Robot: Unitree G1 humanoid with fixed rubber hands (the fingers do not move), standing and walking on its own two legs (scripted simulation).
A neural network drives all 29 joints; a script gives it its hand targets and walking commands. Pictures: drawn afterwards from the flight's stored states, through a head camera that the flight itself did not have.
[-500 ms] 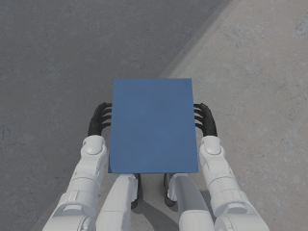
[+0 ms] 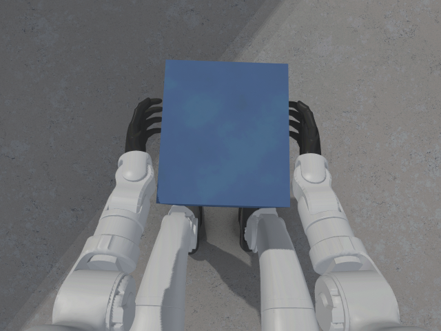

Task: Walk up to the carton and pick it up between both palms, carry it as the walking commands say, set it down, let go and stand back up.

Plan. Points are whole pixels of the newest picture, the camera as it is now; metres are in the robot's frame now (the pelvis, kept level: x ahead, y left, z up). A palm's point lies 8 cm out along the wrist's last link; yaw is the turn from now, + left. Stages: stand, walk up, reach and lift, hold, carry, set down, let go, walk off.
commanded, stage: set down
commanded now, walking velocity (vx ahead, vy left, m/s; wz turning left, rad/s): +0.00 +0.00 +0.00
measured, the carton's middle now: (223, 148) +0.38 +0.00 -0.25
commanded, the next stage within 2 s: none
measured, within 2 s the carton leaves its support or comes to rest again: neither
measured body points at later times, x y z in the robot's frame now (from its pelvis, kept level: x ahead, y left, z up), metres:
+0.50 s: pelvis -0.02 -0.01 -0.08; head +0.30 -0.01 +0.22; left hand +0.44 +0.14 -0.24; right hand +0.45 -0.16 -0.25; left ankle +0.08 +0.10 -0.63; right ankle +0.09 -0.11 -0.63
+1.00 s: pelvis -0.03 +0.00 -0.16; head +0.32 +0.00 +0.13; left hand +0.48 +0.15 -0.33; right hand +0.49 -0.15 -0.32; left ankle +0.08 +0.10 -0.63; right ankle +0.09 -0.11 -0.63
